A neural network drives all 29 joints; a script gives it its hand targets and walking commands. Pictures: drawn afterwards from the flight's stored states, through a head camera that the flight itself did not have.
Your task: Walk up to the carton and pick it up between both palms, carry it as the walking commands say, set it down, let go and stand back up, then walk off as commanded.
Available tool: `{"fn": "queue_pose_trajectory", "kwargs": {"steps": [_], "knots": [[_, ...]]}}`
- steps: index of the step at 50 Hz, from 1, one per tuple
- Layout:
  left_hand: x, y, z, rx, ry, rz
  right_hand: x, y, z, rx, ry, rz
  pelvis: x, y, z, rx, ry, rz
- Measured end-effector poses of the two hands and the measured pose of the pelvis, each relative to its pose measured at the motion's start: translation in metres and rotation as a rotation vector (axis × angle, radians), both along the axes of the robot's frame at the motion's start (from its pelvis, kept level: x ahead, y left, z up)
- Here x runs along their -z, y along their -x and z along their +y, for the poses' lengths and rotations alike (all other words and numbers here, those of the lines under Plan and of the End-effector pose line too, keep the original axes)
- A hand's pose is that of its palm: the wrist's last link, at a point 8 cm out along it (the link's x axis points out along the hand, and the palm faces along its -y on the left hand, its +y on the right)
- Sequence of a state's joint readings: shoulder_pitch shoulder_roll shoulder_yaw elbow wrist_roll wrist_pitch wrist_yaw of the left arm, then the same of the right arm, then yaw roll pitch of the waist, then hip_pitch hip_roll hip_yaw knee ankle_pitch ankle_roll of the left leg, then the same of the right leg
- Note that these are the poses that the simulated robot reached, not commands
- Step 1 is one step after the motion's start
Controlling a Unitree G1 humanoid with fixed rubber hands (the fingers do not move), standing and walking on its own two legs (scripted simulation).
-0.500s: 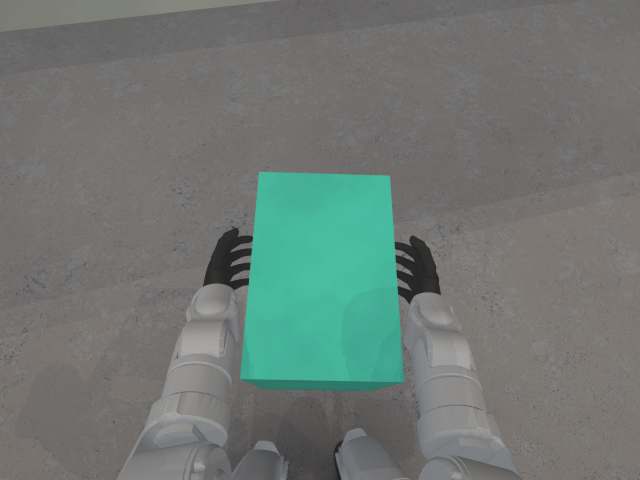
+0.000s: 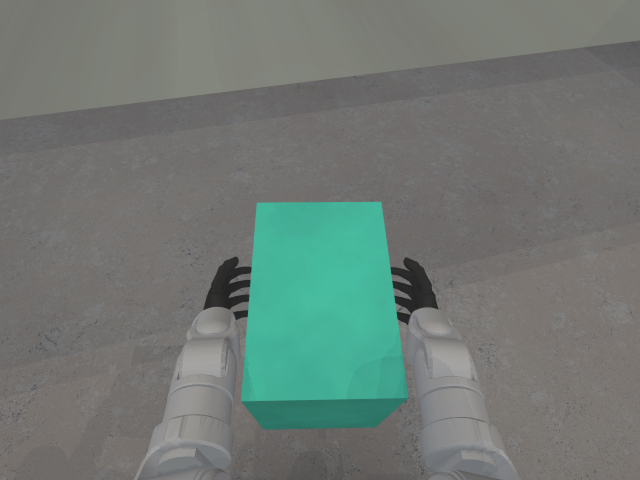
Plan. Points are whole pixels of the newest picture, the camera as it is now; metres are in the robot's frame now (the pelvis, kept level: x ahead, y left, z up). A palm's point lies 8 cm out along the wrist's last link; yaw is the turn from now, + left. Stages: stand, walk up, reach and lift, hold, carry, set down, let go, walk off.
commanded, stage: reach and lift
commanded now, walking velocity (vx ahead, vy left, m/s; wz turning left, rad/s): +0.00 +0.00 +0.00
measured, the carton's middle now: (319, 321) +0.35 -0.03 -0.07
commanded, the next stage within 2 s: none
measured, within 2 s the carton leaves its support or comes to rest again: neither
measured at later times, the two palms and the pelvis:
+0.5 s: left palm (211, 298) +0.33 +0.10 +0.06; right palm (440, 301) +0.30 -0.16 +0.07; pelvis +0.01 +0.00 +0.01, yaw +0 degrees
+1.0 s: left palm (194, 308) +0.31 +0.12 +0.07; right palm (426, 293) +0.31 -0.15 +0.07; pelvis +0.00 -0.01 +0.01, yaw +0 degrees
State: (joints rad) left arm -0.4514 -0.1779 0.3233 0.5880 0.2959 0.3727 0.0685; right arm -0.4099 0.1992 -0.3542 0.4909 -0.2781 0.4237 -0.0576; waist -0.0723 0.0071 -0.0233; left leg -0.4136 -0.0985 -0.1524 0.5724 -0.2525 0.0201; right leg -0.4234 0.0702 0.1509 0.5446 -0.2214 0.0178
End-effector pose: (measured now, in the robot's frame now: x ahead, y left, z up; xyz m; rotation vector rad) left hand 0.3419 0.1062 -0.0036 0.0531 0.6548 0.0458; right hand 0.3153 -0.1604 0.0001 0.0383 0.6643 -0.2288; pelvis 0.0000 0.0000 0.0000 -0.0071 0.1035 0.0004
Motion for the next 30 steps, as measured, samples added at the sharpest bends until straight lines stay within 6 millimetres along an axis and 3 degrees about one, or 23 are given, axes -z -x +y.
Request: {"fn": "queue_pose_trajectory", "kwargs": {"steps": [19,30], "knots": [[-0.055,0.010,-0.002,0.021,-0.011,-0.010,-0.056,0.013,-0.002,0.008,0.006,-0.009,-0.010,-0.005,0.001,-0.001,-0.002,-0.172],[-0.072,0.017,-0.001,0.008,-0.012,0.001,-0.071,0.018,-0.001,0.001,-0.003,0.001,-0.011,-0.004,-0.001,0.005,-0.004,-0.236]]}}
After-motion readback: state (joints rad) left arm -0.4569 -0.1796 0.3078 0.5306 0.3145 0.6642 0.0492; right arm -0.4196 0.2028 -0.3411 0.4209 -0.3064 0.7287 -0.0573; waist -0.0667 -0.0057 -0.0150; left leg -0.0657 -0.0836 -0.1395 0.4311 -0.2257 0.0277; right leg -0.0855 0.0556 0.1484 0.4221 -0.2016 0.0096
